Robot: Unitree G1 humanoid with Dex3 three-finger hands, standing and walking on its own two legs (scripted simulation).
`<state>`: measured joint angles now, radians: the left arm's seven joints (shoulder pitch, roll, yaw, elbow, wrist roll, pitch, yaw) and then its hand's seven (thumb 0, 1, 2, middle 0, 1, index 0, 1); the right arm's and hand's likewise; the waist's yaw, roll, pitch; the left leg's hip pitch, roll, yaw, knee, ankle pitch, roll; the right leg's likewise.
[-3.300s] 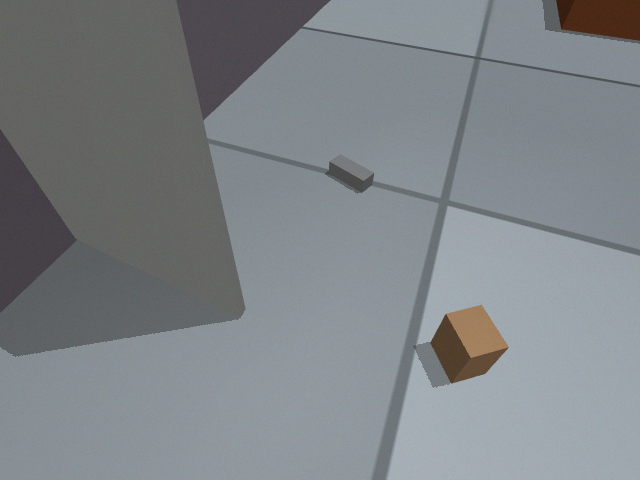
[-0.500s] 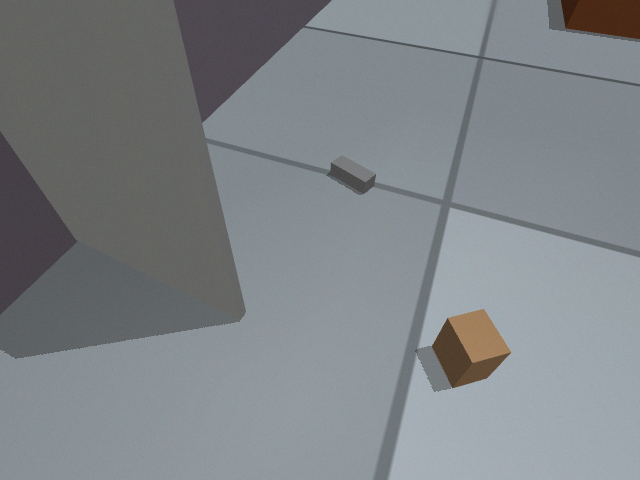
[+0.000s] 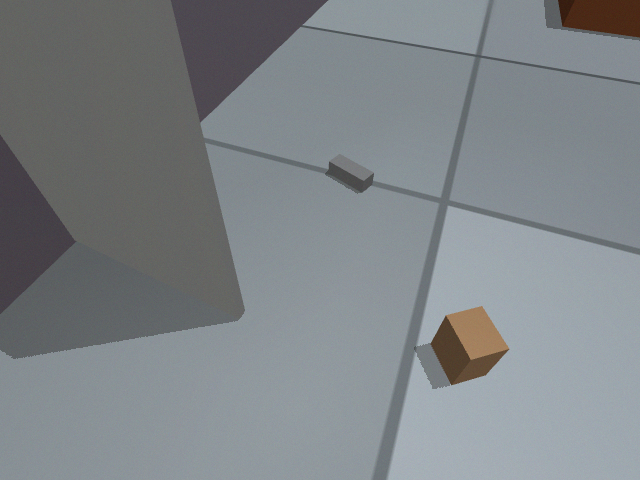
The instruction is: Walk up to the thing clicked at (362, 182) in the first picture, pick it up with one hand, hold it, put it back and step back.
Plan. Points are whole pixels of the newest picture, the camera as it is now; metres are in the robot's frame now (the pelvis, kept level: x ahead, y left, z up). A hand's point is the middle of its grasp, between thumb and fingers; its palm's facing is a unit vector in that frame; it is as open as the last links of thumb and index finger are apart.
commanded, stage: stand
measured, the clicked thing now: (350, 173) +1.54 -0.13 -0.75
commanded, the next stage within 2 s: walk up in 0.42 s
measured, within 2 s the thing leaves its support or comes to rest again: neither
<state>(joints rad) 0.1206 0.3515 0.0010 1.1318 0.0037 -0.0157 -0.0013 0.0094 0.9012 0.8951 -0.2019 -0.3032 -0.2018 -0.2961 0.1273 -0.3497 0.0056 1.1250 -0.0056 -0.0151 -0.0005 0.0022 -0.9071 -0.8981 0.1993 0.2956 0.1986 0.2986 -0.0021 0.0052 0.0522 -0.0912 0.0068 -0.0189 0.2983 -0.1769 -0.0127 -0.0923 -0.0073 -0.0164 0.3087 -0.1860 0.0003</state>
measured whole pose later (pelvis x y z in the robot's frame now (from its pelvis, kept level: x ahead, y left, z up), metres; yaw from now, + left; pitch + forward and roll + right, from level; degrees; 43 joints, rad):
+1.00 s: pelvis -0.01 +0.09 -0.01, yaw -35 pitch -1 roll -1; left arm 0.22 0.47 0.09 0.77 0.03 0.06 -0.07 0.01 0.90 0.90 -0.20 -0.30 -0.20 -0.30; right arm 0.22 -0.40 -0.10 0.79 -0.03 0.00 0.02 0.00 -0.90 -0.90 0.20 0.30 0.20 0.30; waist -0.03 -0.01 0.13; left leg -0.17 0.08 0.16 0.47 -0.28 0.01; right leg -0.39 -0.04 0.05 0.84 -0.38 0.02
